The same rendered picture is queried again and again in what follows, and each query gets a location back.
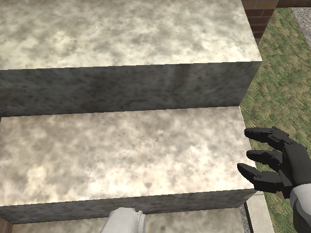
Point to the robot right forearm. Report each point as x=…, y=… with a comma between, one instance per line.
x=300, y=200

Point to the right robot hand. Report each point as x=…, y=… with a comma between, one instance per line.
x=292, y=167

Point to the robot left thigh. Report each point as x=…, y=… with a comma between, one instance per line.
x=125, y=220

